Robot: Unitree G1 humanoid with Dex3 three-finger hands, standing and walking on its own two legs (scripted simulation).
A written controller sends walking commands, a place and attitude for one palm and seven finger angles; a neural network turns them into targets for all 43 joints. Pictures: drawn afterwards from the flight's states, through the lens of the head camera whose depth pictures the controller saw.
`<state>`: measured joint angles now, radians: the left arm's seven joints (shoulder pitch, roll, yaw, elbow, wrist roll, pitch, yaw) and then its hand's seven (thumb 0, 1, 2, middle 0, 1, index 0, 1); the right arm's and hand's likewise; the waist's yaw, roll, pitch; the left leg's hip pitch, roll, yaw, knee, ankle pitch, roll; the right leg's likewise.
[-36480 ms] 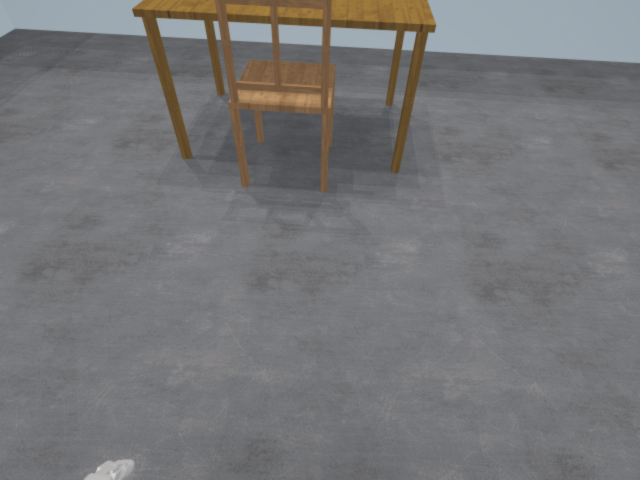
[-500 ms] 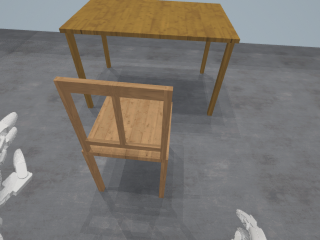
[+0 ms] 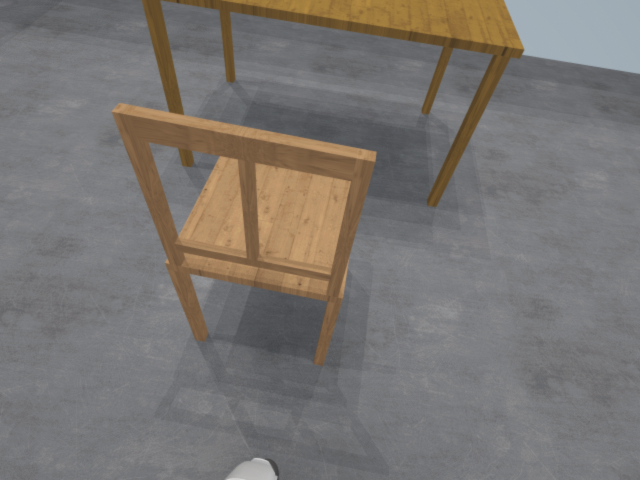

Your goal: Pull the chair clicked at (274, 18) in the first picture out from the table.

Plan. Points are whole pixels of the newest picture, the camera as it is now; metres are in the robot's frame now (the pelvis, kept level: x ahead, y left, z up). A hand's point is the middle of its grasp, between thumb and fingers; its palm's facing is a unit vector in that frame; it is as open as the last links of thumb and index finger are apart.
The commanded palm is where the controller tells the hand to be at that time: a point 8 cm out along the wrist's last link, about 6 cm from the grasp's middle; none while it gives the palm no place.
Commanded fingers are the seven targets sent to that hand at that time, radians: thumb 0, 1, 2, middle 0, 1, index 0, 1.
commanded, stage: let the arm hang, fingers relaxed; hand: left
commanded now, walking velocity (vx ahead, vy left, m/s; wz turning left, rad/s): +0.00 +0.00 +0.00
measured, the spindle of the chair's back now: (250, 213) +0.56 +0.16 -0.09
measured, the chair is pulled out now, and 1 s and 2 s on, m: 0.59 0.59 0.59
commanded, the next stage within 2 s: look to check the result in 0.68 s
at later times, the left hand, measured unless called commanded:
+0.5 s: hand out of the picture +0.01 +0.11 -0.17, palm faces +0.01 -0.99 -0.13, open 7.3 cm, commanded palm none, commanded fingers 0.00 0.90 0.90 -0.20 -0.30 -0.20 -0.30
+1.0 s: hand out of the picture +0.03 +0.13 -0.17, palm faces +0.01 -0.98 -0.18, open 7.3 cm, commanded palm none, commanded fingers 0.00 0.90 0.90 -0.20 -0.30 -0.20 -0.30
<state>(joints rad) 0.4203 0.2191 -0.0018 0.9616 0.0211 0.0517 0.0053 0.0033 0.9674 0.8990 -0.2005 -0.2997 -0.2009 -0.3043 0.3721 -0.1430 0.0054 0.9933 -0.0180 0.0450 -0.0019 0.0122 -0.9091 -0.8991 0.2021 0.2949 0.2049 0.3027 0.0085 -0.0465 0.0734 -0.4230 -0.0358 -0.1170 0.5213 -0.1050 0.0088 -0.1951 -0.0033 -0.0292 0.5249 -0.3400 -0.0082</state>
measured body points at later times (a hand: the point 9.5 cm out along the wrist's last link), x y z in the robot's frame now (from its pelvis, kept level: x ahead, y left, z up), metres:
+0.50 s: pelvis +0.03 -0.03 +0.00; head +0.03 -0.04 +0.45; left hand +0.01 +0.16 -0.16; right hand +0.01 -0.25 -0.16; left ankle +0.11 +0.10 -0.73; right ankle -0.03 -0.14 -0.73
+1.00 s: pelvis +0.04 -0.04 +0.00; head +0.06 -0.04 +0.45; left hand +0.03 +0.18 -0.15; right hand +0.02 -0.25 -0.16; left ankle +0.11 +0.10 -0.73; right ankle -0.03 -0.14 -0.73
